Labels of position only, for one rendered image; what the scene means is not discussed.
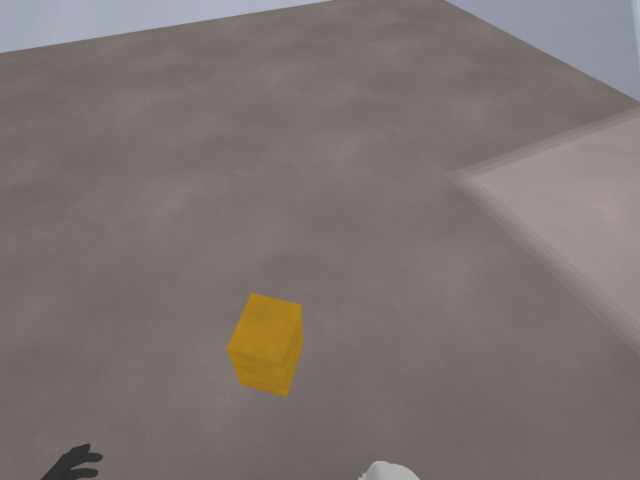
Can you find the robot left hand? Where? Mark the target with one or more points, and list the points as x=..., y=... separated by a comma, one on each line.
x=76, y=456

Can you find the carton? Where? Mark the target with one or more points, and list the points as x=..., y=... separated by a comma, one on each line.
x=266, y=344

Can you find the robot right shin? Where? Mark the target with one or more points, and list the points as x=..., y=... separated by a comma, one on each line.
x=377, y=462

